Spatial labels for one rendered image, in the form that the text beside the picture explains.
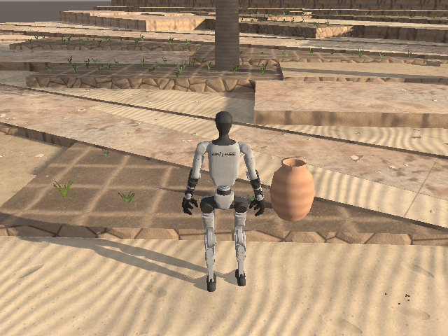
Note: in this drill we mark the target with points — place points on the robot right forearm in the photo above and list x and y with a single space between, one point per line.
256 186

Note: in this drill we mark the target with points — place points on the robot left forearm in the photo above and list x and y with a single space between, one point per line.
190 188

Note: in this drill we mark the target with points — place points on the robot right upper arm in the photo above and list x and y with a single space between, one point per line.
246 149

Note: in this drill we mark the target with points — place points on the robot right hand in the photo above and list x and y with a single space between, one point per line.
261 205

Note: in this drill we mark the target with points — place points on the robot left hand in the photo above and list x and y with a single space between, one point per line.
186 205

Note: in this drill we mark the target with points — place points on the left robot thigh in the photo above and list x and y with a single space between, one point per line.
208 213

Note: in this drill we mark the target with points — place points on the robot left upper arm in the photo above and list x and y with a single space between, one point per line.
201 149

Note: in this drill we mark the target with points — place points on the robot left shin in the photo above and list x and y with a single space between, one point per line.
210 259

